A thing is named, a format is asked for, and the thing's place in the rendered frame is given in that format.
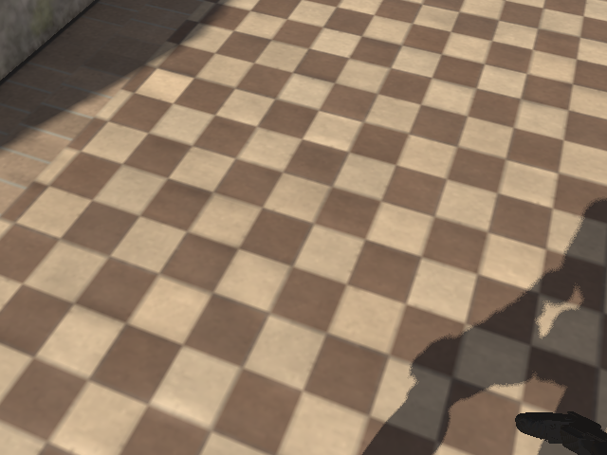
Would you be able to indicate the right robot hand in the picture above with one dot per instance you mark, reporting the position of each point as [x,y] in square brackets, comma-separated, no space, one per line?
[575,432]

